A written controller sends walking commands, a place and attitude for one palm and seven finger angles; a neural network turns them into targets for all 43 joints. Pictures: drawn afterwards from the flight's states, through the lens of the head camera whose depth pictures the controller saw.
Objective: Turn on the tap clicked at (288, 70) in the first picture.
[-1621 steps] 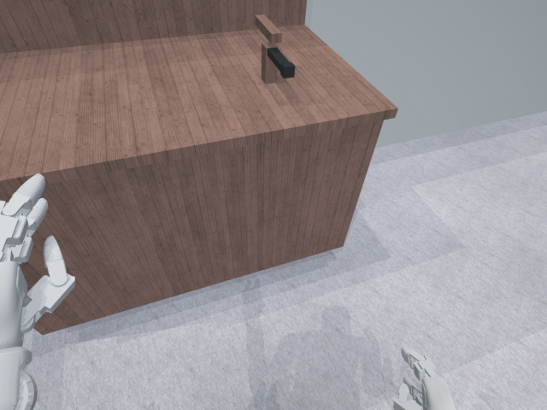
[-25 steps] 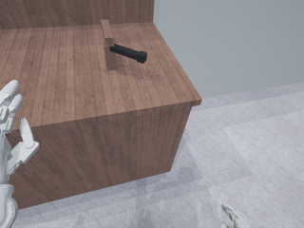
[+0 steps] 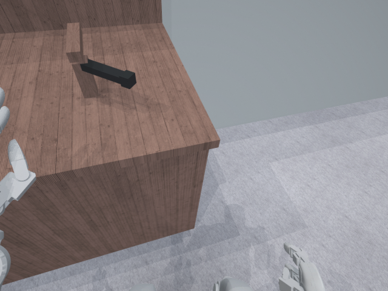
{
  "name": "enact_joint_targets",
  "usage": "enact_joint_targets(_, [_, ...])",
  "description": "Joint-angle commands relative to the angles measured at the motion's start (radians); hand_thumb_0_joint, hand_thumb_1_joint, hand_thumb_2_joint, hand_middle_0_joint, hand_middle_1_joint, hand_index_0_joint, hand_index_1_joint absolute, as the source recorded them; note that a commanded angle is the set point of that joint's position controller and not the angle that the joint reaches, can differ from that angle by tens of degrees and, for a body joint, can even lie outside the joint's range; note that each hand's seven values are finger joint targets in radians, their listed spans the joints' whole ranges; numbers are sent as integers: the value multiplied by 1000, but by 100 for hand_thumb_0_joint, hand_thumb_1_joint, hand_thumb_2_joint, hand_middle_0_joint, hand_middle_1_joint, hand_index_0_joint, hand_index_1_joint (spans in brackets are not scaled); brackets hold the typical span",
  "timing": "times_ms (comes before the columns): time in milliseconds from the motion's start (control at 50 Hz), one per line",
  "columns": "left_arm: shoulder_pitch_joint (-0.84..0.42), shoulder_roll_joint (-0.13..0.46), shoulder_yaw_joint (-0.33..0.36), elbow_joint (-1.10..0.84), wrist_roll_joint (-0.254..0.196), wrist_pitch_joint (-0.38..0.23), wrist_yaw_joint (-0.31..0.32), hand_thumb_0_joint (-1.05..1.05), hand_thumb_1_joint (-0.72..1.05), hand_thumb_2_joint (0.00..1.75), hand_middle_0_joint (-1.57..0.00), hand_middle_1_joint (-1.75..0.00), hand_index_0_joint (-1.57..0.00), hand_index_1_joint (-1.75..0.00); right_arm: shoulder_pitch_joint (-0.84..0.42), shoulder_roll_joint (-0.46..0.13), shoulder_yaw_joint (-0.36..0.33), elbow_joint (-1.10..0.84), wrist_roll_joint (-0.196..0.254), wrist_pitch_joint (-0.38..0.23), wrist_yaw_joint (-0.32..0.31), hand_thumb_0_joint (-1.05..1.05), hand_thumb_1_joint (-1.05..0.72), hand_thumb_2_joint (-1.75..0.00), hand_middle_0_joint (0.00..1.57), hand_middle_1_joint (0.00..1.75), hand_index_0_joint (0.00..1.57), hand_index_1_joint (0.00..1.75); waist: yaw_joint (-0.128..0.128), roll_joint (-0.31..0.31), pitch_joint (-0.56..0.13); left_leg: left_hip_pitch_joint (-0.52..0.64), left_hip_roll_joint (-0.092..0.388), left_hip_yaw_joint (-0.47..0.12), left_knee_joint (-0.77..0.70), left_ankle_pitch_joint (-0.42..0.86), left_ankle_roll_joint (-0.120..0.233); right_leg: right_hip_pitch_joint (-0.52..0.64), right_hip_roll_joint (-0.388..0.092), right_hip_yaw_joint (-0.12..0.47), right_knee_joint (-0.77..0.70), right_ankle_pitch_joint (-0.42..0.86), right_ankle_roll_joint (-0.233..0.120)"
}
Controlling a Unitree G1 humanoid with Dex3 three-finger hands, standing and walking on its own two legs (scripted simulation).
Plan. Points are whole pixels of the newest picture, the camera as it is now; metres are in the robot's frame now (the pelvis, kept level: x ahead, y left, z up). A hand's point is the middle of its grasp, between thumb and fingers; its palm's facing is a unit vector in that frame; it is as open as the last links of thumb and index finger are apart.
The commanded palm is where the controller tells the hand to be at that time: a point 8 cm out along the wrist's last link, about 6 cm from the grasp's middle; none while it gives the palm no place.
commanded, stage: shuffle to correct the standing spot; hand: left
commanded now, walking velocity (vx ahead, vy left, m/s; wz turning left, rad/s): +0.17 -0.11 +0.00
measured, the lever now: (127, 79) +0.52 +0.20 +0.14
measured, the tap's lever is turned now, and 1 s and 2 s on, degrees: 49 49 49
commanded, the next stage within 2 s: come to a stop and stand still in 0.26 s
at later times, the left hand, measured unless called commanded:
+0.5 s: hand (121, 123) +0.32 +0.15 +0.21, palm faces +0.47 -0.81 -0.36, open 7.4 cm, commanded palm +0.26 +0.19 +0.21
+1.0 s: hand (128, 114) +0.35 +0.15 +0.20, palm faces +0.36 -0.82 -0.44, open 7.4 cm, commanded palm +0.29 +0.19 +0.21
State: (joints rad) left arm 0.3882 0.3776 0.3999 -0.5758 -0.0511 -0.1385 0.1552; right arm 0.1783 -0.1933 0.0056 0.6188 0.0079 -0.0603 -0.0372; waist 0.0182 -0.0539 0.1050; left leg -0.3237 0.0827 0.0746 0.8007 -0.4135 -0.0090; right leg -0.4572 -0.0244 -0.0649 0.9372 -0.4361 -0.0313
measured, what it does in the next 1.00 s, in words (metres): walks ahead: left foot, then left foot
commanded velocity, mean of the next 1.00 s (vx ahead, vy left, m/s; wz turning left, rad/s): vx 0.00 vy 0.01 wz -0.04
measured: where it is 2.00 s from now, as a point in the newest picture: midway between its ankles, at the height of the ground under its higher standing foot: outside the picture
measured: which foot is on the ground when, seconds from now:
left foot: down 0.00-0.14, up 0.16-0.42, down 0.44-0.58, up 0.60-0.80, down 0.82-1.00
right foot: down 0.00-1.00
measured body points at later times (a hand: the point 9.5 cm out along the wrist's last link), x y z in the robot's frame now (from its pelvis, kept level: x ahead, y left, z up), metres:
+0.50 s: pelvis +0.11 -0.10 +0.02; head +0.12 -0.09 +0.47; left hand +0.28 +0.19 +0.23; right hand +0.30 -0.32 -0.06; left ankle +0.15 +0.03 -0.70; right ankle +0.10 -0.15 -0.70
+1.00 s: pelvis +0.12 -0.09 +0.03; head +0.15 -0.09 +0.48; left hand +0.32 +0.19 +0.22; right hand +0.29 -0.32 -0.06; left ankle +0.16 +0.04 -0.70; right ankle +0.10 -0.15 -0.70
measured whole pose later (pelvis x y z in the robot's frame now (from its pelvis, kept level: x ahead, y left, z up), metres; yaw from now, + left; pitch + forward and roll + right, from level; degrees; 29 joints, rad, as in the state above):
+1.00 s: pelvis +0.12 -0.09 +0.03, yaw -1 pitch +0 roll +0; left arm 0.46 0.38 0.34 -0.52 -0.05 -0.11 0.15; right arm 0.19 -0.22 0.01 0.58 0.01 -0.03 -0.06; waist 0.02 0.01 0.07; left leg -0.30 0.04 0.04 0.52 -0.21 -0.02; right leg -0.21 0.06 -0.06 0.52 -0.31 -0.08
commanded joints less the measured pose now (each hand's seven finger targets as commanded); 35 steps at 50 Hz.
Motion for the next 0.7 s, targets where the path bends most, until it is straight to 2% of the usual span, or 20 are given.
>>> enact_joint_targets(0, [-81, 210, 104, -322, 34, -105, -3, 0, 90, 90, -20, -30, -20, -30, -78, -112, -51, -162, -5, -56, 16, 0, -90, -90, 20, 30, 20, 30, -35, 387, -49, 186, 324, -496, -480, 277, 229, -290, -54, 91, 184, -28, 13])
enact_joint_targets(40, [-6, 212, 126, -301, 21, -108, 5, 0, 90, 90, -20, -30, -20, -30, -60, -111, -49, -166, 0, -64, 18, 0, -90, -90, 20, 30, 20, 30, -6, 397, -125, 103, 236, -216, -365, 405, 147, -32, -37, 21, -113, 11, 10])
enact_joint_targets(80, [55, 214, 152, -232, 13, -93, 17, 0, 90, 90, -20, -30, -20, -30, -39, -113, -46, -176, 4, -58, 12, 0, -90, -90, 20, 30, 20, 30, 15, 293, -209, 9, 158, -51, -143, 381, 72, 302, 46, -86, -403, 178, 12])
enact_joint_targets(100, [45, 219, 153, -181, 17, -82, 19, 0, 90, 90, -20, -30, -20, -30, -26, -93, -45, -170, 9, -51, 13, 0, -90, -90, 20, 30, 20, 30, 15, 58, -258, -112, 73, 13, 136, 274, 44, 461, -28, 44, -495, 213, -28])
enact_joint_targets(120, [25, 245, 168, -138, 8, -69, 21, 0, 90, 90, -20, -30, -20, -30, -34, -78, -49, -189, 18, -48, 8, 0, -90, -90, 20, 30, 20, 30, 6, -289, -280, -350, -68, 45, 427, -103, -2, 562, -262, 442, -580, 347, -151])
enact_joint_targets(140, [6, 266, 202, -140, -8, -78, 23, 0, 90, 90, -20, -30, -20, -30, -43, -98, -43, -189, 15, -60, 4, 0, -90, -90, 20, 30, 20, 30, 7, -203, -249, -407, -29, -59, 532, -187, -12, 484, -344, 535, -624, 389, -202])
enact_joint_targets(160, [29, 210, 158, -106, -8, -67, 13, 0, 90, 90, -20, -30, -20, -30, -28, -99, -45, -160, 16, -62, 7, 0, -90, -90, 20, 30, 20, 30, 0, -87, -218, -396, -12, -83, 555, -180, -13, 427, -341, 556, -632, 295, -229])
enact_joint_targets(180, [68, 195, 133, -116, -3, -64, 4, 0, 90, 90, -20, -30, -20, -30, -30, -107, -45, -156, 17, -57, 10, 0, -90, -90, 20, 30, 20, 30, 0, -50, -151, -419, 20, -94, 529, -135, -17, 400, -337, 527, -616, 355, -246])
enact_joint_targets(240, [69, 181, 120, -134, -2, -73, 13, 0, 90, 90, -20, -30, -20, -30, -49, -92, -22, -141, 0, -28, -2, 0, -90, -90, 20, 30, 20, 30, -6, -51, -180, -281, 45, -24, 252, -38, -19, 343, -243, 238, -549, 546, -189])
enact_joint_targets(280, [23, 185, 105, -163, -2, -75, 16, 0, 90, 90, -20, -30, -20, -30, -68, -86, -22, -149, -13, -32, -17, 0, -90, -90, 20, 30, 20, 30, 5, -61, -215, -108, 14, 51, 10, 32, -7, 274, -203, 176, -538, 477, -166])
enact_joint_targets(340, [-73, 186, 71, -213, -6, -74, 22, 0, 90, 90, -20, -30, -20, -30, -58, -99, -33, -165, -12, -60, -24, 0, -90, -90, 20, 30, 20, 30, 0, -35, -224, 73, -32, 108, -207, 179, -4, 213, -189, 212, -543, 233, -141])
enact_joint_targets(380, [-95, 185, 56, -239, -3, -84, 27, 0, 90, 90, -20, -30, -20, -30, -51, -119, -42, -173, -4, -70, -29, 0, -90, -90, 20, 30, 20, 30, -7, 110, -223, 204, 16, 17, -333, 222, 31, 170, -155, 184, -423, 264, -82])
enact_joint_targets(400, [-89, 183, 63, -234, 2, -85, 29, 0, 90, 90, -20, -30, -20, -30, -57, -135, -49, -180, 2, -70, -26, 0, -90, -90, 20, 30, 20, 30, -6, 206, -228, 259, 106, -126, -370, 324, 79, 107, -95, 159, -340, 293, -28])
enact_joint_targets(420, [-79, 186, 71, -215, 5, -87, 31, 0, 90, 90, -20, -30, -20, -30, -61, -140, -48, -181, 11, -65, -20, 0, -90, -90, 20, 30, 20, 30, 5, 265, -243, 291, 178, -206, -345, 459, 115, 69, -41, 112, -298, 267, 28])
enact_joint_targets(460, [-17, 199, 102, -152, 4, -80, 19, 0, 90, 90, -20, -30, -20, -30, -88, -119, -34, -186, -1, -56, -21, 0, -90, -90, 20, 30, 20, 30, 16, 349, -194, 111, 207, -232, -398, 387, 126, 162, -32, 95, -331, 115, 40])
enact_joint_targets(480, [-10, 182, 81, -161, 13, -76, 16, 0, 90, 90, -20, -30, -20, -30, -83, -112, -25, -191, 2, -54, -20, 0, -90, -90, 20, 30, 20, 30, 13, 289, -151, 28, 168, -164, -360, 374, 98, 227, -40, 93, -422, 222, 28])
enact_joint_targets(500, [2, 177, 79, -160, 14, -74, 15, 0, 90, 90, -20, -30, -20, -30, -69, -109, -26, -196, 8, -55, -17, 0, -90, -90, 20, 30, 20, 30, 7, 171, -160, 21, 96, -86, -274, 370, 53, 255, -70, 160, -508, 395, 14])
enact_joint_targets(540, [31, 181, 87, -129, 1, -60, 21, 0, 90, 90, -20, -30, -20, -30, -51, -105, -30, -195, 14, -50, -9, 0, -90, -90, 20, 30, 20, 30, -3, -38, -203, -48, -22, 0, -100, 264, -4, 352, -217, 335, -549, 873, 5])
enact_joint_targets(580, [45, 185, 97, -104, 1, -66, 21, 0, 90, 90, -20, -30, -20, -30, -51, -98, -16, -195, 14, -47, -8, 0, -90, -90, 20, 30, 20, 30, 9, -48, -216, -167, -40, -49, -64, 46, 1, 477, -249, 296, -497, 1126, 15])
enact_joint_targets(680, [56, 183, 94, -87, 6, -62, 18, 0, 90, 90, -20, -30, -20, -30, -67, -97, -4, -208, 4, -33, -23, 0, -90, -90, 20, 30, 20, 30, 23, -46, -229, -137, -56, -42, -159, 139, 8, 520, -216, 205, -435, 1155, 24])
